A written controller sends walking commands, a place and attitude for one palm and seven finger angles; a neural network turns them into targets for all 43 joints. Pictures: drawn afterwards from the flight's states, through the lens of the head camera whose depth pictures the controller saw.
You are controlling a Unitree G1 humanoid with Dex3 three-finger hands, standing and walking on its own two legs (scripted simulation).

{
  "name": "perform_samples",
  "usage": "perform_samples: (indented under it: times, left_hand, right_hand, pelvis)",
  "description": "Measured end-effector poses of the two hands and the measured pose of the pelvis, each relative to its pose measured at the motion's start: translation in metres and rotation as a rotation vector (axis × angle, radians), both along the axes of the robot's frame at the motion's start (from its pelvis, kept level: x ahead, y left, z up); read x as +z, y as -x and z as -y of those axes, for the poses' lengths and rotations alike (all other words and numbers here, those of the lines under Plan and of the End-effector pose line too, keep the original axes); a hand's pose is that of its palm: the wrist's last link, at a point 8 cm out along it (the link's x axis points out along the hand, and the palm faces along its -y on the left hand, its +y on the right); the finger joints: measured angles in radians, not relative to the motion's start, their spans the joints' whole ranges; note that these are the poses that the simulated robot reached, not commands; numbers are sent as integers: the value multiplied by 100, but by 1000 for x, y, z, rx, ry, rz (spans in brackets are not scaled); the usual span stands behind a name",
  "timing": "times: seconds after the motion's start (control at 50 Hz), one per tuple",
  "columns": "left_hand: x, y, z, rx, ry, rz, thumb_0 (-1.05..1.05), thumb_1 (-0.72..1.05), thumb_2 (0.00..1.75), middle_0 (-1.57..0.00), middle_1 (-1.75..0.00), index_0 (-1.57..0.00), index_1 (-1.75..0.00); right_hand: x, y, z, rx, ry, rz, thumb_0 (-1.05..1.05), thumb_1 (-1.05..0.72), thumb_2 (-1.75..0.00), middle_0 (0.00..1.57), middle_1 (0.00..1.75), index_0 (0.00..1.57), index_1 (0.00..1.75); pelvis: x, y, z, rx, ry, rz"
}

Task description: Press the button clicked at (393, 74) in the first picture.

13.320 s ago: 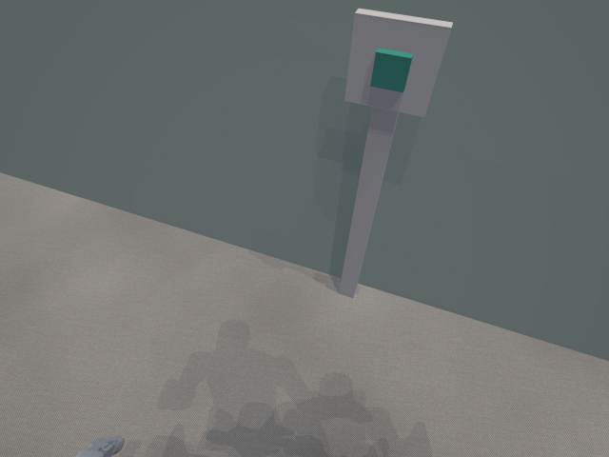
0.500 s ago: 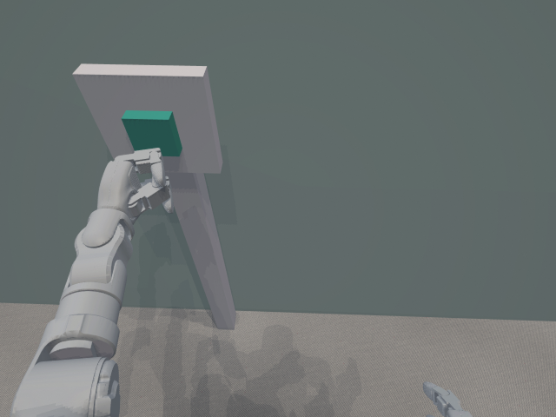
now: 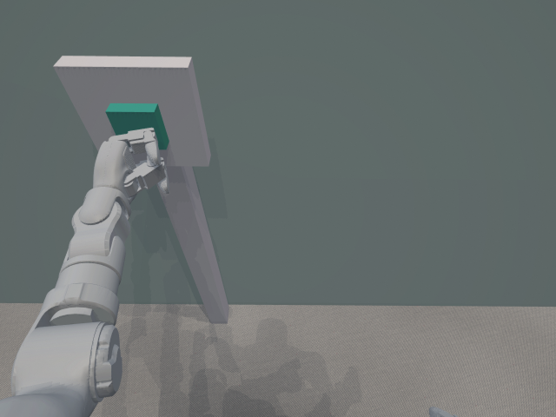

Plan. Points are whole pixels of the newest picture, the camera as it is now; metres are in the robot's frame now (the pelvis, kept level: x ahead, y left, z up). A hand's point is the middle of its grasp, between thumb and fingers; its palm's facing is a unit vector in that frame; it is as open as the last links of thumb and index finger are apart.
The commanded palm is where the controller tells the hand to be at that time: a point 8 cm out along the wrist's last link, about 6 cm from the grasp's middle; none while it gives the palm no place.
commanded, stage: press the button with the knuckle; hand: left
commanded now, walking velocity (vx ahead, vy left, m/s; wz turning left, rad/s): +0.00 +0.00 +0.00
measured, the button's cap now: (140, 125) +0.51 +0.21 +0.16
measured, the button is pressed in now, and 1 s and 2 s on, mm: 0 13 0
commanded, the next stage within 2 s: hold the button down briefly in 0.66 s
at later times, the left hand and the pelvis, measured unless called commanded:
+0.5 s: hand (160, 161) +0.46 +0.18 +0.12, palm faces +0.00 -1.00 -0.02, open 2.9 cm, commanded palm +0.45 +0.23 +0.13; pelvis +0.00 +0.00 -0.01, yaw +0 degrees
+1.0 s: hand (158, 159) +0.47 +0.18 +0.12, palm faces +0.00 -1.00 -0.02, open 2.9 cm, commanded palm +0.48 +0.22 +0.13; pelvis -0.03 +0.01 -0.01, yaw +1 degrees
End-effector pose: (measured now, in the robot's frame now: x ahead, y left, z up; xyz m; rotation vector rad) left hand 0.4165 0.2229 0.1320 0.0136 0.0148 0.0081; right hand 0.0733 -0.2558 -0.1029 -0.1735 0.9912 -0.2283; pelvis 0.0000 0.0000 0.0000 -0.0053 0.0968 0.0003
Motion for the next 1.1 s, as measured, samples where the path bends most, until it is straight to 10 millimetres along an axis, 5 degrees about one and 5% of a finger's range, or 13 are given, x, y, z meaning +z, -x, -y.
perform_samples:
  times: [0.22,0.66,1.1]
  left_hand:
    - [-5,-12,-3,-1,-3,10,1,90,90,-130,-150,-130,-150]
    - [-6,-26,-9,-1,-4,-6,0,81,94,-130,-150,-132,-150]
    - [-5,-29,-11,-14,-13,-15,-1,77,97,-129,-150,-137,-150]
  right_hand:
    - [-6,29,7,-33,12,-102,1,-90,-90,20,30,20,30]
    - [-11,43,1,-19,22,-136,1,-90,-90,20,30,20,30]
    - [-12,103,4,-40,58,-212,1,-90,-90,20,30,20,30]
  pelvis:
    - [-2,-2,-1,-1,4,-24]
    - [-8,7,-5,14,17,-57]
    - [-14,29,-7,21,32,-89]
